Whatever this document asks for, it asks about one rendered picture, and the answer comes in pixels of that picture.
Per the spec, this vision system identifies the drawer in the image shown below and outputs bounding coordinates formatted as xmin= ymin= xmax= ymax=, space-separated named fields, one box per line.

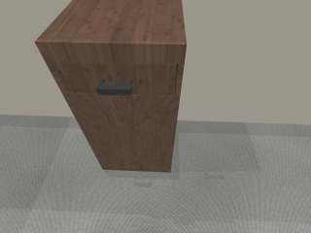
xmin=52 ymin=61 xmax=177 ymax=96

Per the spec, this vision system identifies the cabinet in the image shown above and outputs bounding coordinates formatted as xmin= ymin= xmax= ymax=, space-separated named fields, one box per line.
xmin=34 ymin=0 xmax=187 ymax=173

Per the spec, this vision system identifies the handle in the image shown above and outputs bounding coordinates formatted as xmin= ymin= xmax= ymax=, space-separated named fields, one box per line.
xmin=96 ymin=79 xmax=133 ymax=96

